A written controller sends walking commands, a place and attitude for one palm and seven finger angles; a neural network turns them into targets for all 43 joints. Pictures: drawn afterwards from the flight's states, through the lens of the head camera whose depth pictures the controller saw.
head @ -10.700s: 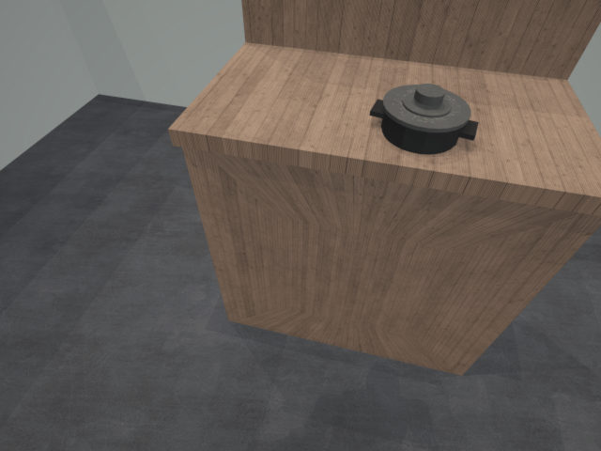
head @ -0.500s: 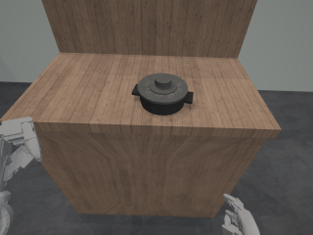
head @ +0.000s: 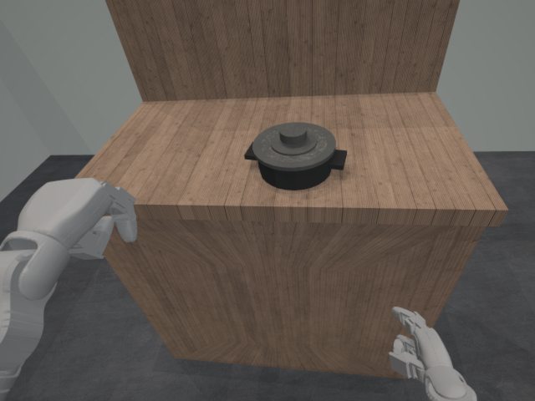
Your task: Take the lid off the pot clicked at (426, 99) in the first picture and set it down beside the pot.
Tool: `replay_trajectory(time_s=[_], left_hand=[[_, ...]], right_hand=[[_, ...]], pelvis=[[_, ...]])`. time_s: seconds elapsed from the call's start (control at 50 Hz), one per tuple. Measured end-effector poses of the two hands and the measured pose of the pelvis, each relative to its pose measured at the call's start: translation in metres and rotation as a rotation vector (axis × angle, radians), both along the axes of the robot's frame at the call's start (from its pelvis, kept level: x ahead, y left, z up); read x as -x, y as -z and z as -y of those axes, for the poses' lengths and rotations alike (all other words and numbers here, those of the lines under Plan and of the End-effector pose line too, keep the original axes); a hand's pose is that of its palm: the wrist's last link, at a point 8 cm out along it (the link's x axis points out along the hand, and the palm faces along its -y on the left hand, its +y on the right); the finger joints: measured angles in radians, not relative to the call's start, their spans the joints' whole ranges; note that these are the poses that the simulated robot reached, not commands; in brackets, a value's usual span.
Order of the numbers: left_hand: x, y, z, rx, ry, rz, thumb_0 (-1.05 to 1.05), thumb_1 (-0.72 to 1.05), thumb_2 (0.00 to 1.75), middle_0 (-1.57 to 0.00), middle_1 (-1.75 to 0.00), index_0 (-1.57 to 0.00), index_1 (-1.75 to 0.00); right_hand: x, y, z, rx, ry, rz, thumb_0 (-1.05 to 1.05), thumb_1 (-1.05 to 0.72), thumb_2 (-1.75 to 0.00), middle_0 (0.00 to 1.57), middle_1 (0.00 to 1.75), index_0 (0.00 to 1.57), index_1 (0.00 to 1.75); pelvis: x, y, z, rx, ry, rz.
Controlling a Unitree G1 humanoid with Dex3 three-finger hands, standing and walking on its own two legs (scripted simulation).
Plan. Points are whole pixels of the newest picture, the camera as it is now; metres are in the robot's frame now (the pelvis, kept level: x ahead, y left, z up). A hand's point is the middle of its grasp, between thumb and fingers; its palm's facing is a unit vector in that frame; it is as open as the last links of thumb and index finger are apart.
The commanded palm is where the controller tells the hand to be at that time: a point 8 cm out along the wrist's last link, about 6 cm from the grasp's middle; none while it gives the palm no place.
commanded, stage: reach forward and open the fingers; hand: left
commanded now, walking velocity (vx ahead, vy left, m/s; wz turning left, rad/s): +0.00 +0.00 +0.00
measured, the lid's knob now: (293, 133) +0.55 +0.06 +0.16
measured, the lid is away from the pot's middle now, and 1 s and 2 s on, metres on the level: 0.00 0.00 0.00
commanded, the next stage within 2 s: move the open hand above the knob in 0.60 s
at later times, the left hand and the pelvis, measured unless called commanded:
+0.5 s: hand (123, 205) +0.28 +0.25 +0.20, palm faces -0.09 -0.06 -0.99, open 9.5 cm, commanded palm +0.25 +0.24 +0.28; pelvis -0.02 +0.00 +0.00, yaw -1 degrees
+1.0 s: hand (165, 170) +0.34 +0.21 +0.22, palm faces -0.07 -0.07 -0.99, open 10.0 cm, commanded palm +0.31 +0.20 +0.29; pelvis +0.00 +0.01 +0.00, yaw -1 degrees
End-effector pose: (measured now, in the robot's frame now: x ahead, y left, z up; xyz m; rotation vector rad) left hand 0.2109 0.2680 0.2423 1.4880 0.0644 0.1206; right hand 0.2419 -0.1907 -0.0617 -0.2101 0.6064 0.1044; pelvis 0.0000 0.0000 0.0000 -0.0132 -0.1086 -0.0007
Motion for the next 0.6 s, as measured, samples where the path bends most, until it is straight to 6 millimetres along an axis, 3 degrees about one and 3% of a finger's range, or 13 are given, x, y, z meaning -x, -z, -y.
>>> replay_trajectory(time_s=[0.2, 0.38, 0.6], left_hand=[[-0.023, -0.006, 0.005, -0.013, 0.034, -0.124, 0.0, 0.05, 1.45, -1.09, -0.56, -1.09, -0.56], [-0.041, -0.011, 0.01, -0.012, 0.066, -0.131, 0.0, -0.25, 1.63, -0.97, -0.26, -0.98, -0.25], [-0.063, -0.02, 0.02, -0.021, 0.096, -0.098, 0.0, -0.37, 1.69, -0.9, -0.11, -0.9, -0.1]], right_hand=[[0.021, -0.001, 0.011, 0.006, 0.024, 0.005, 0.01, -0.9, -0.9, 0.2, 0.3, 0.2, 0.3], [0.047, 0.008, 0.025, 0.024, 0.072, -0.042, 0.01, -0.9, -0.9, 0.2, 0.3, 0.2, 0.3], [0.056, 0.012, 0.019, 0.005, 0.091, -0.06, 0.01, -0.9, -0.9, 0.2, 0.3, 0.2, 0.3]], pelvis=[[0.012, -0.002, 0.005, 0.001, 0.005, 0.013], [0.019, -0.001, 0.002, 0.001, 0.014, 0.02], [0.02, -0.001, -0.005, -0.002, 0.022, 0.015]])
